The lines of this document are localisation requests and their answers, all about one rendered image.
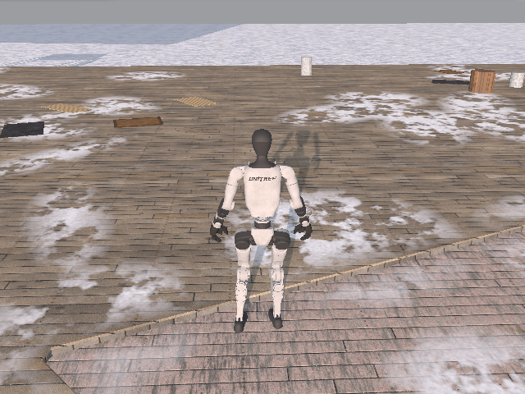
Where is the robot right hand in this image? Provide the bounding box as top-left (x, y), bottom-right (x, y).
top-left (294, 223), bottom-right (313, 241)

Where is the robot left upper arm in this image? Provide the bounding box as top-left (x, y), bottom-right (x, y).
top-left (221, 165), bottom-right (245, 211)

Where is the robot head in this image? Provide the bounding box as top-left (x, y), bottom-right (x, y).
top-left (249, 129), bottom-right (276, 168)

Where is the robot right thigh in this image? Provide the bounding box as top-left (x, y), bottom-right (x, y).
top-left (269, 228), bottom-right (290, 282)

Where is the left robot forearm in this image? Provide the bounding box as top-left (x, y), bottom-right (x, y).
top-left (212, 198), bottom-right (230, 228)

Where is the right robot forearm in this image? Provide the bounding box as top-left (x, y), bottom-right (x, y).
top-left (295, 196), bottom-right (310, 227)

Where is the robot left hand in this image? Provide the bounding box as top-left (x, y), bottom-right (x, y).
top-left (210, 224), bottom-right (228, 242)

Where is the robot right upper arm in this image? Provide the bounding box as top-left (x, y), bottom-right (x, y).
top-left (279, 165), bottom-right (303, 209)

